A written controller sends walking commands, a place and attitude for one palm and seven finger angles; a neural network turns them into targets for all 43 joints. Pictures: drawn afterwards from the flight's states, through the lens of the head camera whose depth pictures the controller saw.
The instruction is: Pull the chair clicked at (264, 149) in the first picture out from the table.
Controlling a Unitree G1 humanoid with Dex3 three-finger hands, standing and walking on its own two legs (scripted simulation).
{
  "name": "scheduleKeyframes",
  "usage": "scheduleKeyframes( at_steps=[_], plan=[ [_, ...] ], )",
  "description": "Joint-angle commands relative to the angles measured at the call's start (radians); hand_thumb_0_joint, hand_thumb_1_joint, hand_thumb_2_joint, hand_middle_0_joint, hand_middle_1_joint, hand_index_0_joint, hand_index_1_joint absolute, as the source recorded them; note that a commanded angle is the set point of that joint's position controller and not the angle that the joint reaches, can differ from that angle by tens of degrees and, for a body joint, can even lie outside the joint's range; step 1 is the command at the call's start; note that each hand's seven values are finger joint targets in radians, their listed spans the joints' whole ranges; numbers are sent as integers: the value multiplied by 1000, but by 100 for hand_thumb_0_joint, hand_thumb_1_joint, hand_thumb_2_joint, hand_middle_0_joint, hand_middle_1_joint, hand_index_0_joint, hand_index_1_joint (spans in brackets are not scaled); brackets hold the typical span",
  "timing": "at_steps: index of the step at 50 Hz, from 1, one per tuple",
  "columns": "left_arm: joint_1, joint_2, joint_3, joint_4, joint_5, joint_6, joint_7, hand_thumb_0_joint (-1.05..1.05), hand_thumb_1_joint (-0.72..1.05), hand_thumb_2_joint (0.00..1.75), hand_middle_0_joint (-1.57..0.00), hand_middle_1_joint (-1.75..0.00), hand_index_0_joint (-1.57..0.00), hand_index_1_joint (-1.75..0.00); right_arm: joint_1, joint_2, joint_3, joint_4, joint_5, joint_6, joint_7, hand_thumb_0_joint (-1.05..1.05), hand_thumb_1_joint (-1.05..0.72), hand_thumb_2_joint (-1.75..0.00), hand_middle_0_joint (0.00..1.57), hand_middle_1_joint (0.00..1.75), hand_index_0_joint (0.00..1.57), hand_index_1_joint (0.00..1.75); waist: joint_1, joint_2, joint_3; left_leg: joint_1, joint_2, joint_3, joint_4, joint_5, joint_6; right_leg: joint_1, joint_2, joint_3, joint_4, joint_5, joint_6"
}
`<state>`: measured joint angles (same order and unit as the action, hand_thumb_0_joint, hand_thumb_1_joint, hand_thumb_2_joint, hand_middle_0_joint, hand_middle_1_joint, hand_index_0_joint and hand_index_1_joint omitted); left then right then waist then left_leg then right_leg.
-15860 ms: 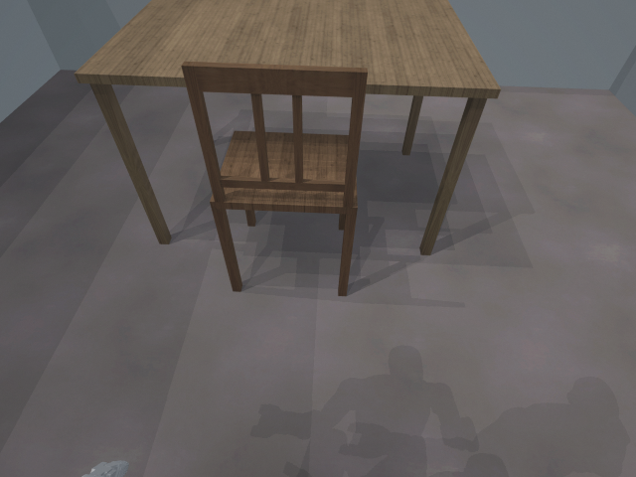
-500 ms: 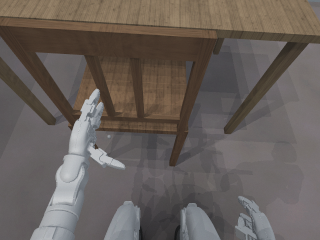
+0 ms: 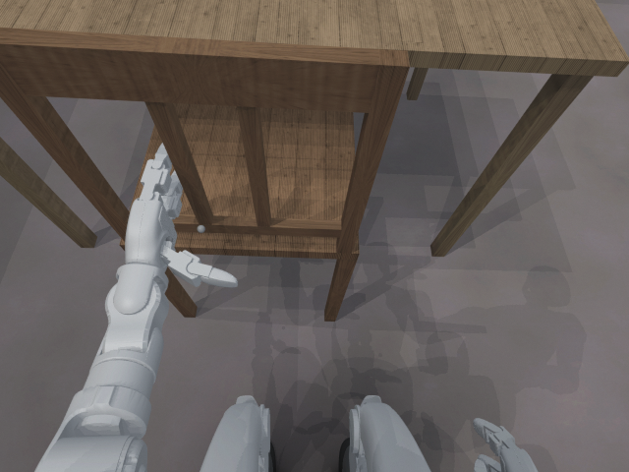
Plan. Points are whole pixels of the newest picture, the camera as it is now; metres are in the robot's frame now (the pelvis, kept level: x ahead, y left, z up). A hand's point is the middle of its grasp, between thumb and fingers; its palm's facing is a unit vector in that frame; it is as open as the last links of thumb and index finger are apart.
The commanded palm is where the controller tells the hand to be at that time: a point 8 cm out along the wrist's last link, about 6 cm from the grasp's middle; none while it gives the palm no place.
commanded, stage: push the fingers through the gap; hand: left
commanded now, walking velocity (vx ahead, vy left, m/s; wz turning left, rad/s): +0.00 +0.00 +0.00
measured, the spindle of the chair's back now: (186, 171) +0.50 +0.17 +0.03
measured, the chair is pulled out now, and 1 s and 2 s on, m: -0.01 -0.01 0.01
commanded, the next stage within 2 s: hook a spindle and tug to test in 0.78 s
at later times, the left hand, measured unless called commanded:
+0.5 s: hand (205, 201) +0.45 +0.14 +0.02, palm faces -0.02 -1.00 -0.03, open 17.0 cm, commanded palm +0.43 +0.18 +0.02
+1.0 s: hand (204, 203) +0.45 +0.14 +0.02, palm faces -0.04 -1.00 -0.03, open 16.8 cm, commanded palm +0.43 +0.18 +0.02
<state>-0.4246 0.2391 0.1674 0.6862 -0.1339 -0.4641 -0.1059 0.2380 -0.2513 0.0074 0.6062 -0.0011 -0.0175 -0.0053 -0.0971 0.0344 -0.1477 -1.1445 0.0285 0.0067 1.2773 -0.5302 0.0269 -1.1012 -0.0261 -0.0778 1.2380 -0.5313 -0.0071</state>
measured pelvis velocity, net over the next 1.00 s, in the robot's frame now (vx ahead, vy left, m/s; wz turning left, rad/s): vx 0.00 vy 0.01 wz -0.02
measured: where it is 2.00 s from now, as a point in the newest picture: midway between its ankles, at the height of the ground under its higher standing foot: outside the picture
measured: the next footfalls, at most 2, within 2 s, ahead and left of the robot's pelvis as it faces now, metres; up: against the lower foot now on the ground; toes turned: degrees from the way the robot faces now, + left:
none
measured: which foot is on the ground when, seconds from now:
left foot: down 0.00-1.00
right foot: down 0.00-1.00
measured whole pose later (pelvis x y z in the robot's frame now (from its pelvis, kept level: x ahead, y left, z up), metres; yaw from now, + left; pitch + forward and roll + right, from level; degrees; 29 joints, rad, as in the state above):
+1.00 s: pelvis +0.00 +0.01 +0.00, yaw -1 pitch +24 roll -3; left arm -0.61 0.27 0.23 0.88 -0.10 -0.52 -0.11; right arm 0.27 -0.25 0.00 0.61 -0.02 0.03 0.02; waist -0.12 0.04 -0.14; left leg -1.18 0.03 0.02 1.29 -0.53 0.04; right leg -1.14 -0.02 -0.06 1.24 -0.52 0.00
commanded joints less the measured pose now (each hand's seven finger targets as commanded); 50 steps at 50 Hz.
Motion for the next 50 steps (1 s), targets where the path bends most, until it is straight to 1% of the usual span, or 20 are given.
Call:
scheduleKeyframes(
  at_steps=[1,3,7,10,11,14,19,23,25,30,33,37,40,42,43,44,45,46,48,50],
  plan=[
    [-346,143,45,-182,7,-86,9,0,-50,30,-6,-8,-6,-8,75,-153,-59,-93,2,-27,-4,0,-90,-90,20,30,20,30,-19,33,-437,329,-17,-51,-163,280,-9,180,34,33,-164,235,-18],
    [-392,144,42,-181,14,-98,16,0,-50,30,-6,-8,-6,-8,81,-154,-61,-88,-1,-26,-2,0,-90,-90,20,30,20,30,-26,60,-458,353,-15,-56,-159,295,-11,163,35,31,-157,240,-18],
    [-437,165,61,-118,25,-105,25,0,-50,30,-6,-8,-6,-8,100,-158,-60,-76,-4,-18,1,0,-90,-90,20,30,20,30,-39,28,-453,328,-15,-57,-151,288,-8,163,38,32,-154,239,-16],
    [-486,161,53,-114,29,-114,23,0,-50,30,-6,-8,-6,-8,105,-157,-61,-70,-7,-13,3,0,-90,-90,20,30,20,30,-44,59,-470,344,-15,-56,-150,299,-10,158,37,32,-154,249,-17],
    [-480,155,55,-105,26,-113,19,0,-50,30,-6,-8,-6,-8,110,-156,-62,-68,-8,-12,4,0,-90,-90,20,30,20,30,-44,45,-487,344,-16,-53,-145,307,-8,174,38,35,-156,260,-16],
    [-498,179,75,-66,26,-109,11,0,-50,30,-6,-8,-6,-8,120,-158,-61,-61,-8,-5,6,0,-90,-90,20,30,20,30,-43,54,-485,340,-15,-55,-145,317,-9,171,39,34,-152,266,-18],
    [-522,167,74,-11,28,-109,7,0,-50,30,-6,-8,-6,-8,133,-157,-62,-59,-9,4,12,0,-90,-90,20,30,20,30,-54,37,-467,323,-15,-52,-143,306,-6,159,41,35,-157,261,-16],
    [-467,179,94,-19,27,-117,5,0,-50,30,-6,-8,-6,-8,136,-157,-63,-75,-9,11,20,0,-90,-90,20,30,20,30,-31,51,-489,345,-15,-49,-151,341,-9,178,43,33,-152,286,-21],
    [-491,182,91,-5,31,-117,5,0,-50,30,-6,-8,-6,-8,138,-156,-63,-70,-10,17,21,0,-90,-90,20,30,20,30,-43,28,-463,313,-15,-46,-147,312,-5,181,43,38,-157,274,-17],
    [-517,202,108,-3,32,-128,7,0,-50,30,-6,-8,-6,-8,139,-156,-61,-71,-11,22,20,0,-90,-90,20,30,20,30,-48,25,-447,290,-18,-41,-147,274,-1,181,44,44,-164,247,-15],
    [-497,222,127,-17,30,-135,4,0,-50,30,-6,-8,-6,-8,140,-157,-61,-77,-10,21,20,0,-90,-90,20,30,20,30,-31,47,-474,308,-19,-42,-151,293,-4,195,44,43,-157,260,-19],
    [-535,205,104,-10,28,-137,-3,0,-50,30,-6,-8,-6,-8,139,-160,-60,-72,-10,21,18,0,-90,-90,20,30,20,30,-52,47,-451,320,-14,-54,-151,275,-4,150,46,36,-158,227,-19],
    [-555,188,87,-19,32,-137,-4,0,-50,30,-6,-8,-6,-8,140,-160,-62,-68,-12,20,18,0,-90,-90,20,30,20,30,-51,82,-465,353,-13,-58,-150,298,-9,129,44,32,-154,235,-21],
    [-536,176,83,-31,24,-135,-5,0,-50,30,-6,-8,-6,-8,143,-159,-64,-70,-12,17,19,0,-90,-90,20,30,20,30,-49,83,-486,379,-12,-62,-152,325,-9,131,47,28,-153,248,-22],
    [-506,185,97,-8,23,-131,-4,0,-50,30,-6,-8,-6,-8,141,-164,-66,-69,-11,19,20,0,-90,-90,20,30,20,30,-43,56,-478,369,-11,-63,-154,314,-12,134,45,27,-155,241,-22],
    [-532,171,78,-23,23,-131,-5,0,-50,30,-6,-8,-6,-8,136,-162,-64,-71,-10,20,19,0,-90,-90,20,30,20,30,-51,72,-472,370,-10,-64,-155,312,-11,123,45,26,-154,239,-21],
    [-542,162,71,-25,25,-129,-3,0,-50,30,-8,-13,-8,-13,138,-160,-64,-67,-12,20,20,0,-90,-90,20,30,20,30,-54,59,-477,370,-10,-68,-154,312,-10,125,45,25,-153,238,-20],
    [-517,175,88,-16,27,-125,2,0,-50,30,-10,-19,-10,-19,139,-162,-66,-69,-11,21,20,0,-90,-90,20,30,20,30,-42,64,-474,365,-11,-66,-155,311,-12,127,45,25,-152,236,-21],
    [-528,152,71,5,30,-118,8,0,-50,30,-13,-30,-13,-30,141,-161,-65,-66,-12,23,23,0,-90,-90,20,30,20,30,-56,52,-449,362,-10,-69,-155,303,-10,104,46,21,-154,227,-20],
    [-532,157,75,13,37,-117,17,0,-50,30,-17,-41,-17,-41,139,-161,-65,-67,-13,27,24,0,-90,-90,20,30,20,30,-54,52,-439,353,-10,-69,-157,287,-11,95,45,20,-153,212,-20]
  ],
)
